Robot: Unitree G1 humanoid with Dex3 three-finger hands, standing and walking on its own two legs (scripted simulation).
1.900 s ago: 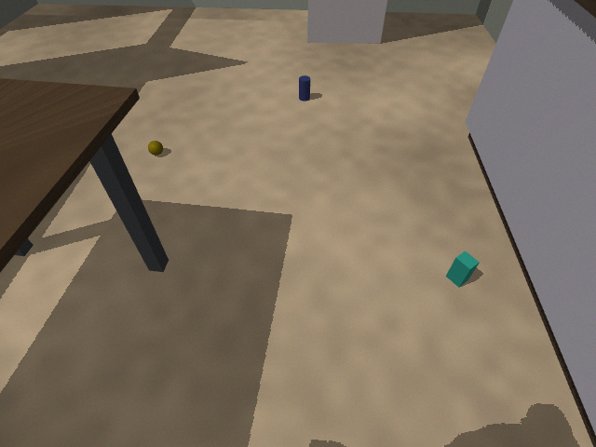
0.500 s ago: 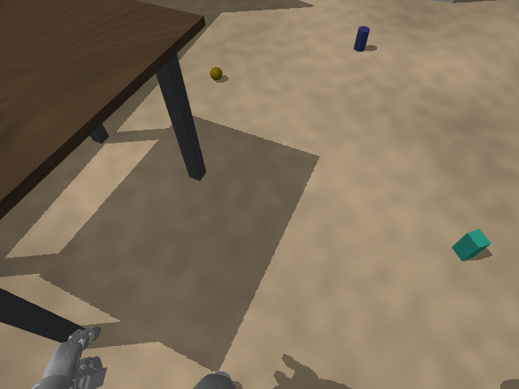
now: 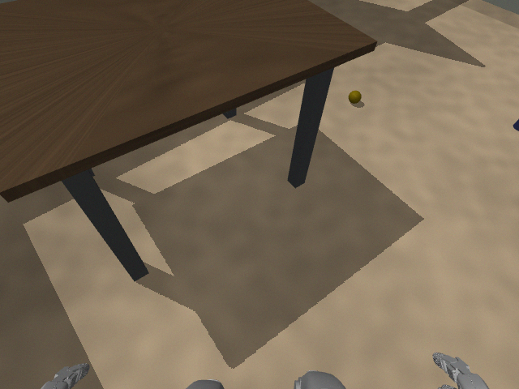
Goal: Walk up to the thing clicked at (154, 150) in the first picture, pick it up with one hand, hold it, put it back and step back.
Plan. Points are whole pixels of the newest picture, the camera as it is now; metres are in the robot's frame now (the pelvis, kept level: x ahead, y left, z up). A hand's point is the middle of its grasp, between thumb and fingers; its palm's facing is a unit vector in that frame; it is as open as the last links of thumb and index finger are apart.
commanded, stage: walk up
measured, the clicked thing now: (354, 97) +1.75 -0.56 -0.72
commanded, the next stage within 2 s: stand in 1.74 s
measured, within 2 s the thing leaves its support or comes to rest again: neither
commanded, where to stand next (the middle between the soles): +0.04 +0.03 m, yaw +47 degrees
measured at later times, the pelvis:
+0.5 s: pelvis -0.03 +0.00 -0.02, yaw +25 degrees
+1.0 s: pelvis -0.01 -0.02 +0.00, yaw +42 degrees
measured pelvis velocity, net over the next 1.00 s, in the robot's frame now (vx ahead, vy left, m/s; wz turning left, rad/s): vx -0.01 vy -0.02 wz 0.73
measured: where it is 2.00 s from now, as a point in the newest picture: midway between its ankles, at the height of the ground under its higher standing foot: outside the picture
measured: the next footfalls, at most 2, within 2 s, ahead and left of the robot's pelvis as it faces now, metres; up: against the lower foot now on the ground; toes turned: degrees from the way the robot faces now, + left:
right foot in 0.12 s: +0.10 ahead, -0.15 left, +0.00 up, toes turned +6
left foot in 0.46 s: -0.05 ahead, +0.15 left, +0.00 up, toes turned +25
